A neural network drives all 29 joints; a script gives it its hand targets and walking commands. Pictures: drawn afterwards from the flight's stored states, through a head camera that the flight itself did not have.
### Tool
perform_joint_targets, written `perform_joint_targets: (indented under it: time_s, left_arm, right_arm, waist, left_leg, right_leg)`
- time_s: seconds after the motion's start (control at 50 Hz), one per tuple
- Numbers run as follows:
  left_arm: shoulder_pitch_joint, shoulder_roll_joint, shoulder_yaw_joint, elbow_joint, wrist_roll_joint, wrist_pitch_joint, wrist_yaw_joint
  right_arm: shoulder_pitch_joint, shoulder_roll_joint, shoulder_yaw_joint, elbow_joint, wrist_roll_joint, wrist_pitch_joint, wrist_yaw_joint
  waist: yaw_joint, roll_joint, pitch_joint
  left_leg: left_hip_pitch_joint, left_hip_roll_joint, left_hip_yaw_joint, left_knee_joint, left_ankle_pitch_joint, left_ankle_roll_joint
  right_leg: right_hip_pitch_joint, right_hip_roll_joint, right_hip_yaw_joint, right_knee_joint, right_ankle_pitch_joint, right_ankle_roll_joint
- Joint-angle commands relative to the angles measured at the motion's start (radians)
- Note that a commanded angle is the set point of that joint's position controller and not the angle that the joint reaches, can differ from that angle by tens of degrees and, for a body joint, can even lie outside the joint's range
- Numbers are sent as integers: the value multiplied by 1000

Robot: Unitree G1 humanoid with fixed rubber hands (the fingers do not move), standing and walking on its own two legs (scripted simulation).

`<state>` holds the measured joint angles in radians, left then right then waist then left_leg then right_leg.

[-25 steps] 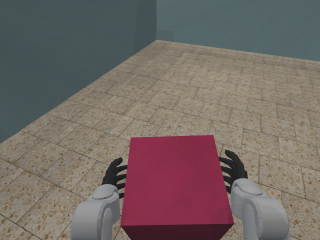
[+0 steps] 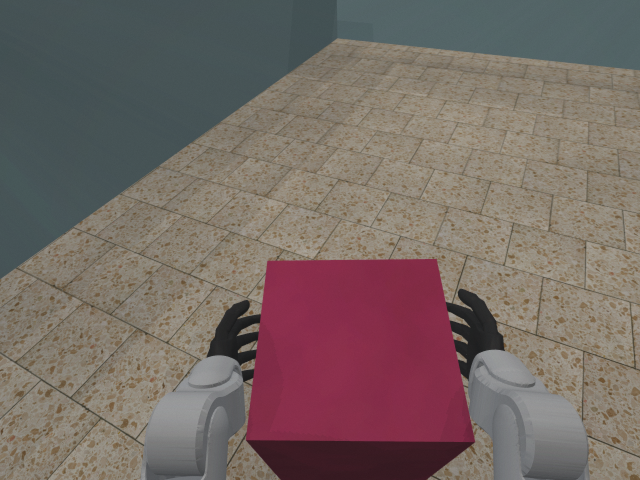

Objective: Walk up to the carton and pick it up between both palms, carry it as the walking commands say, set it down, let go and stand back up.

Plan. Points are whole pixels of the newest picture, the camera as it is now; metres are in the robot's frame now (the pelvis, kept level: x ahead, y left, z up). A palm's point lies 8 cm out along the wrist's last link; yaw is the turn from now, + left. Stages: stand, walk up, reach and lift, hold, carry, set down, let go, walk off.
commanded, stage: carry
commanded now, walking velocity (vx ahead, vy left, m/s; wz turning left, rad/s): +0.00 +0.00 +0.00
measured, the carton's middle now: (351, 381) +0.25 +0.00 +0.03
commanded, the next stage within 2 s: hold in 1.74 s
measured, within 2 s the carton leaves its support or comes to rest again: neither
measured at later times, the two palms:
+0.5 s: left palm (244, 354) +0.26 +0.12 +0.07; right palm (483, 336) +0.28 -0.16 +0.08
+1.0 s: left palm (261, 330) +0.30 +0.11 +0.06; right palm (482, 310) +0.32 -0.17 +0.07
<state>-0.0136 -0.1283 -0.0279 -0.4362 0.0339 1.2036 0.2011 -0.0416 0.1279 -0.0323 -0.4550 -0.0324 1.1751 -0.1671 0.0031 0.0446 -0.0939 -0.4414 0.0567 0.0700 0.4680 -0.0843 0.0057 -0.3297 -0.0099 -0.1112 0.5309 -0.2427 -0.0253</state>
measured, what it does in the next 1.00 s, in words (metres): shifts its weight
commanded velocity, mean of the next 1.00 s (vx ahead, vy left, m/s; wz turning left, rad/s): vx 0.00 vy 0.00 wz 0.00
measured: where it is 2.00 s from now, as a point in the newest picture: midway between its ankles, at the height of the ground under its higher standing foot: outside the picture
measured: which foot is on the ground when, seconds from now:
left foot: down 0.00-1.00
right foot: down 0.00-1.00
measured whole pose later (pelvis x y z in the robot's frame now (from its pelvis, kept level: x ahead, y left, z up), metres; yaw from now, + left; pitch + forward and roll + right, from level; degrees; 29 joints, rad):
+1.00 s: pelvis +0.06 -0.04 -0.01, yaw +2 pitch +1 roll +1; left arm -0.04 -0.13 0.00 -0.31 0.06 1.10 0.18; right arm -0.09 0.13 -0.05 -0.31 -0.04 1.07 -0.16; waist 0.00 0.00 -0.08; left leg -0.42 0.07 0.04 0.64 -0.24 -0.06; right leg -0.27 -0.01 -0.14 0.67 -0.39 -0.06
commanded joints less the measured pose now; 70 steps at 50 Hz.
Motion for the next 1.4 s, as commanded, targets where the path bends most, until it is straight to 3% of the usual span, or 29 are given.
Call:
perform_joint_targets:
  time_s: [0.0,0.1,0.18,0.24,0.3,0.36,0.6,0.72,0.78,0.8,0.82,0.86,0.88,0.92,0.98,1.0,1.02,1.06,1.08,1.1,1.14,1.16,1.18,1.2,1.22,1.26,1.32,1.34,1.38]
  left_arm:
    - [-455,-910,-575,-201,-303,-78,-166]
    - [-485,-860,-527,-113,-246,-81,-165]
    - [-466,-839,-537,-185,-263,-71,-158]
    - [-511,-855,-533,-151,-262,-66,-153]
    - [-478,-839,-526,-130,-252,-80,-158]
    - [-521,-891,-583,-190,-289,-70,-155]
    - [-502,-920,-565,-168,-294,-126,-177]
    - [-503,-844,-541,-133,-253,-130,-173]
    - [-491,-808,-469,-43,-234,-139,-182]
    - [-479,-869,-542,-138,-273,-137,-179]
    - [-537,-889,-547,-211,-285,-145,-177]
    - [-501,-785,-401,73,-169,-176,-181]
    - [-508,-913,-572,-224,-288,-170,-176]
    - [-510,-837,-466,-6,-222,-167,-188]
    - [-558,-883,-549,-174,-270,-173,-176]
    - [-500,-795,-438,0,-192,-169,-179]
    - [-512,-877,-519,-163,-279,-160,-180]
    - [-471,-833,-478,-96,-247,-159,-180]
    - [-512,-785,-406,90,-175,-168,-181]
    - [-525,-842,-485,-106,-237,-179,-169]
    - [-515,-722,-351,131,-142,-220,-188]
    - [-618,-865,-511,-182,-267,-215,-179]
    - [-601,-899,-549,-194,-282,-186,-175]
    - [-571,-771,-421,7,-200,-206,-176]
    - [-609,-846,-487,-154,-247,-206,-163]
    - [-549,-761,-406,123,-162,-207,-175]
    - [-515,-836,-427,64,-177,-253,-183]
    - [-603,-866,-491,-169,-250,-261,-174]
    - [-644,-885,-495,-239,-297,-250,-164]
  right_arm:
    - [-425,897,646,-158,298,-32,141]
    - [-475,860,609,-58,281,-40,149]
    - [-415,872,640,-68,290,-13,144]
    - [-431,881,606,-4,273,-10,136]
    - [-402,853,572,-6,258,-35,144]
    - [-406,880,581,-71,270,-33,142]
    - [-403,931,608,-47,270,-78,147]
    - [-382,856,552,13,236,-89,148]
    - [-398,847,535,101,224,-87,146]
    - [-369,890,594,-16,254,-88,144]
    - [-468,927,620,-93,293,-98,148]
    - [-453,820,471,182,183,-129,156]
    - [-416,927,610,-110,282,-124,151]
    - [-441,855,507,95,220,-132,154]
    - [-396,918,564,19,248,-124,156]
    - [-452,844,516,113,217,-130,154]
    - [-463,918,598,-60,274,-123,138]
    - [-430,856,564,-18,247,-114,138]
    - [-432,811,463,215,167,-122,145]
    - [-459,867,548,2,245,-131,141]
    - [-461,770,438,249,151,-172,152]
    - [-526,896,555,-49,256,-172,147]
    - [-443,939,579,-10,264,-134,150]
    - [-430,820,450,183,188,-159,147]
    - [-505,893,517,6,255,-164,141]
    - [-389,771,383,288,133,-169,152]
    - [-489,849,475,149,191,-220,161]
    - [-556,911,544,-63,267,-227,150]
    - [-563,922,539,-97,281,-213,130]
  waist:
    - [-4,-99,-301]
    - [-6,-21,-205]
    - [-9,-148,-171]
    - [-12,-106,-108]
    - [-7,0,-202]
    - [-6,50,-188]
    - [3,-120,-268]
    - [-2,19,-275]
    - [0,-160,-269]
    - [1,-128,-273]
    - [0,-62,-261]
    - [3,-79,-318]
    - [3,-52,-316]
    - [-1,-48,-284]
    - [-1,-11,-304]
    - [2,-65,-241]
    - [0,-172,-272]
    - [-4,-162,-234]
    - [-3,-90,-223]
    - [-1,-59,-225]
    - [-2,-144,-209]
    - [-4,-76,-243]
    - [-1,-53,-215]
    - [1,-48,-225]
    - [1,25,-187]
    - [-1,48,-211]
    - [6,15,-322]
    - [7,1,-316]
    - [4,-73,-245]
  left_leg:
    - [209,74,-91,-13,-82,7]
    - [133,74,-58,38,-41,3]
    - [72,44,-58,82,-148,9]
    - [83,58,-47,97,-75,3]
    - [170,91,-80,39,69,1]
    - [160,98,-155,-46,-217,15]
    - [126,59,-49,113,88,2]
    - [193,90,-69,97,263,27]
    - [150,57,-54,145,86,27]
    - [104,50,-48,171,72,31]
    - [137,47,-52,147,31,29]
    - [187,52,-40,154,105,25]
    - [184,63,-66,155,163,28]
    - [208,76,-62,142,258,16]
    - [210,55,-57,164,219,31]
    - [163,46,-34,169,60,26]
    - [165,43,-47,175,32,26]
    - [175,44,-34,135,-27,16]
    - [200,49,-34,130,17,18]
    - [149,51,-48,131,27,23]
    - [124,47,-54,137,-11,15]
    - [167,52,-52,129,7,15]
    - [149,48,-43,126,21,10]
    - [165,57,-52,102,7,18]
    - [161,60,-93,49,17,31]
    - [185,77,-90,57,96,31]
    - [267,90,-85,104,348,31]
    - [243,82,-81,115,252,31]
    - [190,46,-27,135,66,19]
  right_leg:
    - [50,-132,138,-127,-34,-25]
    - [18,-153,161,-105,11,-44]
    - [26,-187,205,-161,-69,-53]
    - [-7,-190,187,-148,135,-42]
    - [53,-106,86,-57,52,-21]
    - [-23,-67,109,-56,-226,-30]
    - [128,-143,116,-16,256,-37]
    - [88,-124,91,15,260,-35]
    - [149,-144,87,7,390,-43]
    - [167,-158,118,14,456,-38]
    - [139,-152,108,-6,351,-44]
    - [159,-141,94,26,378,-38]
    - [134,-136,82,48,346,-39]
    - [96,-130,67,39,377,-28]
    - [140,-125,91,44,375,-30]
    - [105,-144,102,-10,393,-20]
    - [162,-141,78,-4,428,-32]
    - [87,-152,84,-26,302,-37]
    - [68,-142,95,-40,252,-40]
    - [102,-140,86,-32,231,-38]
    - [133,-159,118,-50,372,-24]
    - [131,-141,90,-21,309,-38]
    - [118,-141,79,-5,292,-38]
    - [104,-135,87,-23,212,-44]
    - [77,-106,74,-21,20,-41]
    - [49,-95,76,-22,-12,-37]
    - [141,-110,69,18,202,-13]
    - [156,-106,45,-2,176,-14]
    - [139,-134,73,-19,297,-26]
